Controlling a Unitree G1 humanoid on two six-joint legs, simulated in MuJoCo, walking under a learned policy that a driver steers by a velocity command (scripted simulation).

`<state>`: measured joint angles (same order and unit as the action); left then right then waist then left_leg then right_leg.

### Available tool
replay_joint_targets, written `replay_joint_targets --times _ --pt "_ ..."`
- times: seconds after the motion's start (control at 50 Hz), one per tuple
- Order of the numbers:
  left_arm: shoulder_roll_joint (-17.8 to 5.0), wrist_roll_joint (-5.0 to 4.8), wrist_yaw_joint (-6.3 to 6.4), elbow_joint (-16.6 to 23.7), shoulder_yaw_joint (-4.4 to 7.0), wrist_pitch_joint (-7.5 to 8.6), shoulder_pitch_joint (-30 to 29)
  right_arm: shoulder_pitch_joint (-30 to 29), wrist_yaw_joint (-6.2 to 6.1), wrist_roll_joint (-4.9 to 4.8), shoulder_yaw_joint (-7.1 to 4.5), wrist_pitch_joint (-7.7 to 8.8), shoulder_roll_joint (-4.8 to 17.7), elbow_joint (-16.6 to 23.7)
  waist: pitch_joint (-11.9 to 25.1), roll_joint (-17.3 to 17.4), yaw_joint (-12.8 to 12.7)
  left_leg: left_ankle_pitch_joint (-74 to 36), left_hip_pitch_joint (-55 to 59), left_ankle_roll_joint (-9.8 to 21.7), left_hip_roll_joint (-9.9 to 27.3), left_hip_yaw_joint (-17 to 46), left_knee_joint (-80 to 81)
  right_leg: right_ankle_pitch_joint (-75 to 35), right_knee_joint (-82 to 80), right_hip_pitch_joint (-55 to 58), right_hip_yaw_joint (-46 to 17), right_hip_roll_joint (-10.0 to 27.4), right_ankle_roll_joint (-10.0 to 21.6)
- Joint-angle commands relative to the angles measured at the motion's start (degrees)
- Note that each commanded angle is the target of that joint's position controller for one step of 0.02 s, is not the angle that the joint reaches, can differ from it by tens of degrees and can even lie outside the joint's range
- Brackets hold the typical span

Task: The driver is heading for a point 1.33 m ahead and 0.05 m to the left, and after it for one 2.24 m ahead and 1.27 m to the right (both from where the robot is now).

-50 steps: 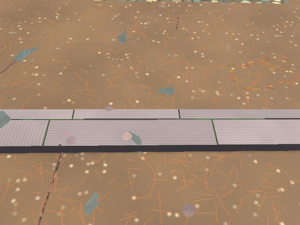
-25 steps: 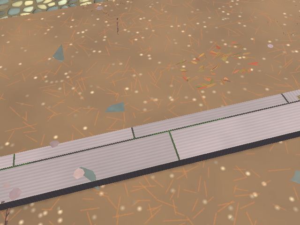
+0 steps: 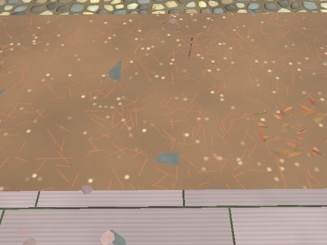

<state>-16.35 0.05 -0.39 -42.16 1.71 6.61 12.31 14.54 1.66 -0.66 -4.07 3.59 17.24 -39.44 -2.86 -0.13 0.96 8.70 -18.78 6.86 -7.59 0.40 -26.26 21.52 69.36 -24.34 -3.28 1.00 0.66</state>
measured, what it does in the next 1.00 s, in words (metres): climbs: right foot, then left foot 0.06 m higher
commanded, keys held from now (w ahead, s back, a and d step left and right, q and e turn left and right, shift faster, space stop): w+q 0.18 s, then w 0.58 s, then w+e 0.24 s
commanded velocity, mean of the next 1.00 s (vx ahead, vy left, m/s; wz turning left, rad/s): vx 0.50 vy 0.00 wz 0.17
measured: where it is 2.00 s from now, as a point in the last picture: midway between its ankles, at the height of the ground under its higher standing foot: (167, 100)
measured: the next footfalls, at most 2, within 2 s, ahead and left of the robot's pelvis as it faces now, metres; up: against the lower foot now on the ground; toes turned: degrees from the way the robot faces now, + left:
right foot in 0.30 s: +0.28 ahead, -0.18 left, +0.00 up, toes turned +12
left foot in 0.66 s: +0.51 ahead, +0.17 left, +0.06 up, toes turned +17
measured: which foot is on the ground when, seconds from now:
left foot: down 0.00-0.30, up 0.32-0.64, down 0.66-1.00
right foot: up 0.00-0.28, down 0.30-0.68, up 0.70-1.00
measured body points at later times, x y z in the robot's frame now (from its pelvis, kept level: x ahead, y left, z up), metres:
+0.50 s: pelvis +0.28 -0.04 +0.01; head +0.30 -0.04 +0.46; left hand +0.25 +0.24 -0.11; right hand +0.49 -0.25 -0.09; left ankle +0.26 +0.08 -0.60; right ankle +0.24 -0.19 -0.73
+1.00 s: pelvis +0.53 +0.06 +0.07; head +0.53 +0.06 +0.52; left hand +0.65 +0.34 -0.03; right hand +0.60 -0.20 -0.05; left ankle +0.47 +0.16 -0.67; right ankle +0.67 -0.08 -0.59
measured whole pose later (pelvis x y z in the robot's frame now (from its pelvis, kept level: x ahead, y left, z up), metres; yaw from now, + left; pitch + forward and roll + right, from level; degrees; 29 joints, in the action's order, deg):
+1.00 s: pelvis +0.53 +0.06 +0.07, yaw +8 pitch +1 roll +2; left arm -15.6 -1.0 -0.6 -42.2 3.0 1.8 10.2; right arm 22.1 -0.1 0.9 -2.9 5.6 13.6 -46.1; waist 1.6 -2.1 2.8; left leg 12.2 -5.2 1.8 -0.4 -9.0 -16.3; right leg 4.2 57.7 -41.9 -4.0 4.6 0.4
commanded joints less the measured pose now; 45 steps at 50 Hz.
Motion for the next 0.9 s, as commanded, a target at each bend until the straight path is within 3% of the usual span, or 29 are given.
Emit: replay_joint_targets --times 0.02,0.12,0.18,0.22,0.24,0.26,0.28,0.3,0.32,0.34,0.36,0.38,0.4,0.44,0.46,0.54,0.56,0.58,0.6,0.64,0.66,0.68,0.7,0.72,0.74,0.78,0.8,0.84,0.9 --pt "-7.32 1.15 0.23 5.06 2.03 0.44 0.63 -1.58 -0.80 0.07 -1.52 0.85 6.39 4.87 4.48 -0.06 -2.35 -15.11 9.72 12.26 16.46 21.20 13.47 -2.79 -5.69 -11.12 -1.94 4.31 -2.54" --pt "-2.81 1.04 0.52 7.24 0.14 -0.74 -7.56 0.80 -2.49 -0.68 -2.22 -0.38 9.12 3.49 3.58 3.75 0.72 -13.71 -0.43 7.26 9.77 11.70 11.68 -19.30 -27.50 -3.13 2.16 0.73 -6.27" --pt "-3.99 -0.20 0.06 8.40 0.47 -0.69 -11.59 4.00 -2.68 -0.87 -2.03 -1.36 8.74 2.57 4.62 5.40 3.02 -6.86 3.43 5.34 11.46 16.42 8.55 -22.78 -34.29 -2.12 0.78 -1.13 -6.03" --pt "-4.93 0.12 -0.26 9.41 1.17 -0.13 -15.26 9.29 -2.62 -1.36 -0.89 -2.26 5.13 1.28 5.49 2.54 5.34 -10.38 13.81 3.87 10.86 19.87 4.60 -15.37 -39.10 -4.11 2.29 -2.60 -3.79" --pt "-4.54 0.12 -0.34 9.95 1.47 0.44 -16.97 10.25 -2.71 -1.48 -0.73 -2.74 5.47 0.24 5.68 3.47 5.12 -16.75 19.52 3.09 11.23 21.21 2.09 -13.02 -44.31 -4.68 3.71 -4.14 -3.25" --pt "-4.79 0.18 -0.42 9.48 1.99 1.04 -13.78 7.74 -2.92 -1.17 -0.96 -3.15 7.21 0.38 7.97 6.46 2.08 -26.32 21.54 2.22 11.48 21.38 -2.34 -13.13 -48.89 0.41 4.31 -4.75 -2.37" --pt "-6.46 0.19 -0.38 7.48 2.77 1.40 -5.26 4.20 -3.12 -0.60 -0.89 -3.13 7.47 1.63 13.01 9.30 -2.25 -32.92 18.53 0.68 10.43 19.79 -8.73 -18.00 -51.66 12.82 2.52 -1.81 0.10" --pt "-10.74 0.77 0.10 5.44 3.90 1.26 7.07 1.31 -3.13 0.90 0.15 -2.45 4.88 3.68 21.21 7.55 -7.49 -24.49 6.16 -1.93 8.73 16.83 -22.68 -29.40 -45.42 33.21 -4.27 7.81 4.90" --pt "-15.85 1.14 0.05 1.26 5.62 0.09 14.55 8.78 -2.46 1.04 1.88 -0.65 -0.35 3.89 25.36 -11.82 -5.87 15.10 -19.82 -6.39 0.17 10.46 -39.23 -46.96 -40.29 54.24 -25.21 22.53 16.91" --pt "-12.03 -0.58 -0.01 0.30 5.45 -0.66 17.17 9.04 -2.33 -0.38 1.17 0.46 3.85 2.84 22.10 -10.26 -7.83 28.36 -29.72 -8.01 2.70 10.42 -49.62 -40.00 -42.98 52.05 -31.19 27.01 19.93" --pt "-8.52 -0.17 0.35 0.66 4.52 -1.22 15.89 3.45 -2.18 -1.41 0.63 0.45 5.84 3.46 14.32 -6.88 -9.45 25.40 -35.26 -8.37 5.07 9.86 -55.38 -34.45 -44.15 48.10 -24.75 23.40 17.18" --pt "-6.09 0.32 0.58 0.89 3.73 -1.69 13.14 -1.41 -2.08 -0.86 0.98 0.29 4.88 4.95 9.93 -4.49 -8.87 21.92 -36.58 -8.28 6.90 7.10 -55.48 -29.77 -45.96 42.23 -19.13 19.62 14.15" --pt "-5.03 0.33 0.74 0.22 3.21 -2.00 11.13 -5.39 -1.76 0.03 1.20 0.26 3.50 6.45 4.10 -4.27 -7.71 20.51 -37.79 -8.35 7.80 5.95 -54.41 -26.76 -49.09 35.75 -16.96 17.67 12.86" --pt "-3.11 0.66 1.02 -0.71 2.08 -2.26 8.69 -5.76 -0.85 -0.52 2.11 -0.17 0.07 8.16 -0.97 -7.14 -3.69 20.32 -35.63 -8.18 9.59 4.26 -54.43 -22.43 -54.87 25.47 -14.25 16.02 11.94" --pt "-3.47 0.20 1.09 -1.60 2.08 -2.42 8.27 -4.22 -0.64 -0.74 2.90 -0.52 -2.12 8.32 -1.68 -9.15 -2.16 21.40 -35.72 -8.51 10.09 2.26 -57.45 -22.53 -56.89 22.29 -12.88 15.96 12.28" --pt "-6.15 -1.12 1.98 -2.22 2.48 -2.63 3.74 -6.48 -0.14 0.82 4.22 -0.49 -1.99 12.05 -1.47 -5.99 1.54 8.83 -28.31 -8.03 14.36 0.38 -42.09 -23.54 -61.23 11.82 -2.43 11.48 8.85" --pt "-6.52 -1.25 2.15 -2.39 2.62 -2.88 4.50 -9.01 0.23 1.01 4.40 -0.23 -2.27 12.55 -0.95 -4.85 0.51 4.07 -20.42 -7.69 13.75 -1.50 -33.67 -23.23 -63.03 8.15 0.00 9.88 8.40" --pt "-9.25 -1.67 2.16 -3.45 3.36 -3.09 7.52 -11.50 0.45 0.80 4.99 -0.18 -3.68 13.36 -0.22 -6.19 -0.91 7.27 -14.14 -7.26 11.99 -4.42 -27.81 -24.46 -66.29 6.91 -0.54 10.90 9.05" --pt "-10.87 -2.03 2.03 -4.40 3.77 -3.16 9.63 -12.10 0.42 0.10 4.34 -0.10 -2.38 13.46 -0.54 -6.81 -1.28 5.90 -12.60 -6.76 10.84 -5.16 -24.49 -28.12 -66.26 10.69 -1.10 11.87 9.09" --pt "-10.69 -1.54 1.23 -5.38 3.21 -3.21 10.89 -0.94 -0.02 0.21 1.67 0.01 1.54 10.41 6.63 -8.11 4.96 6.48 -1.10 -2.67 5.06 -9.76 -23.90 -60.37 -52.10 16.51 2.98 12.68 7.57" --pt "-9.39 -1.56 1.13 -5.26 2.69 -3.00 11.21 6.76 -0.35 -0.03 0.00 -0.28 4.46 8.24 11.79 -7.00 8.77 3.11 8.10 -0.44 4.38 -8.46 -19.67 -66.78 -40.86 16.55 4.98 10.78 5.54" --pt "-6.35 -1.64 1.16 -3.92 1.91 -2.79 13.06 12.52 -0.99 1.12 -1.63 -0.68 8.98 6.81 17.21 1.81 9.78 10.14 20.79 3.98 12.94 9.06 -13.49 -55.81 -23.10 4.35 5.90 5.36 2.06" --pt "-1.62 -0.44 0.41 -3.29 0.35 -1.79 15.92 16.68 -1.18 0.95 -2.47 -1.09 13.49 5.35 26.04 19.19 7.90 20.65 28.50 11.41 26.83 40.76 3.84 -2.03 -1.93 -4.94 0.58 -3.68 -0.35" --pt "-5.24 -0.68 -0.62 -4.48 1.89 -0.95 14.90 13.03 -1.33 1.17 -0.84 -0.31 9.70 6.07 24.09 13.62 6.32 26.19 26.31 11.04 29.10 51.42 10.10 2.19 12.82 -11.65 -7.29 -3.52 -0.02" --pt "-5.91 -1.78 -0.82 -2.75 2.28 -0.75 10.08 8.60 -1.05 0.49 -0.01 0.21 7.21 5.66 13.89 8.54 4.86 25.34 18.51 9.19 28.83 43.06 9.50 1.08 17.24 -17.06 -4.98 -0.87 0.86" --pt "-3.84 -1.59 -0.14 -0.25 1.78 -1.00 4.93 4.93 -0.18 1.25 0.72 0.99 3.63 3.05 4.96 2.94 1.41 15.92 6.32 6.33 24.42 26.75 9.89 -4.21 14.71 -17.24 -1.86 4.08 3.01" --pt "-3.25 -1.90 -0.05 -0.46 1.91 -1.89 6.48 2.37 0.07 1.82 1.22 1.43 1.03 2.32 4.03 4.89 -1.03 11.83 2.06 5.38 22.56 20.81 11.11 -6.28 14.08 -14.01 -2.80 5.03 3.42" --pt "-2.01 -2.34 0.23 -0.52 1.73 -3.49 8.11 0.87 -0.15 1.03 1.36 2.38 -0.95 0.80 2.88 6.75 -2.75 6.58 1.07 4.80 21.12 12.41 14.93 -7.79 8.34 -12.22 -4.20 5.14 2.77" --pt "-2.04 -1.38 0.64 0.17 1.96 -4.66 4.74 2.77 -1.15 1.59 0.45 3.17 0.90 -1.25 1.20 3.87 -2.11 -2.34 4.63 5.10 21.13 4.10 18.12 -11.84 -0.96 -15.22 -3.76 4.71 0.81"
Keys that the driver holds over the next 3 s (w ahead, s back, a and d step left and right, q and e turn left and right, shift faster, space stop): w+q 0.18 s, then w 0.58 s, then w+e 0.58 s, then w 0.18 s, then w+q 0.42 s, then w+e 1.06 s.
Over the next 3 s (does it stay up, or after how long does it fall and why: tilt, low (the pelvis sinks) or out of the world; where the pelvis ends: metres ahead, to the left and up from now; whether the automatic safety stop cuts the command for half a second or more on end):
stays up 1.70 -0.01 0.07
